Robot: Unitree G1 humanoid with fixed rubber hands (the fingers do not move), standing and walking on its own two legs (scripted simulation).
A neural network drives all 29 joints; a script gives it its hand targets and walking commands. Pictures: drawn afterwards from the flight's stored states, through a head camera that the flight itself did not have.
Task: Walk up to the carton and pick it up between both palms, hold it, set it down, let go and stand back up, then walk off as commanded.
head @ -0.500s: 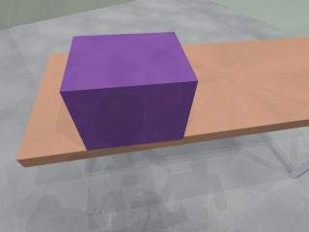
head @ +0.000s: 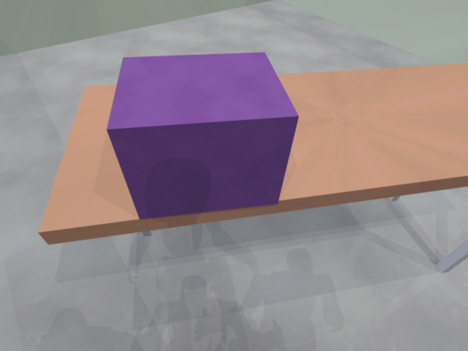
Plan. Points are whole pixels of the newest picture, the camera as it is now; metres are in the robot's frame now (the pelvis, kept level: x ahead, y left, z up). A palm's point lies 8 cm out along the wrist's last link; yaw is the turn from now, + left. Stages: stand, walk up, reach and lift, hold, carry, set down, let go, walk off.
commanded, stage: stand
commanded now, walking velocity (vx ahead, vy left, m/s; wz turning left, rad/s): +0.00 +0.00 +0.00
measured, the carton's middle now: (203, 133) +0.50 +0.07 +0.11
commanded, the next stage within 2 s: walk off in 0.70 s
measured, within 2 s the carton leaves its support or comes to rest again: neither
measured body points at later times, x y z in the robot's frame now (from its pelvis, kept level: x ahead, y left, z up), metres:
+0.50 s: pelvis -0.02 +0.01 +0.00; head -0.03 +0.01 +0.45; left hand +0.03 +0.29 -0.14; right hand +0.05 -0.27 -0.13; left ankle +0.04 +0.12 -0.74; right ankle -0.02 -0.11 -0.74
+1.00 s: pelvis -0.03 +0.00 +0.00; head -0.04 +0.01 +0.45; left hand +0.02 +0.29 -0.14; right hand +0.04 -0.27 -0.13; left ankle +0.04 +0.12 -0.74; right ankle -0.02 -0.11 -0.74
